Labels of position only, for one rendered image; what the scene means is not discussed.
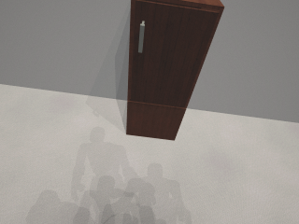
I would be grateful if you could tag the cupboard door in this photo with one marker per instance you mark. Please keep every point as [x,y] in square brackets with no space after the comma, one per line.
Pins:
[174,43]

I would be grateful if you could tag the handle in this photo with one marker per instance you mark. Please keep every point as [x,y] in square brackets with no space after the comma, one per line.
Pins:
[141,37]

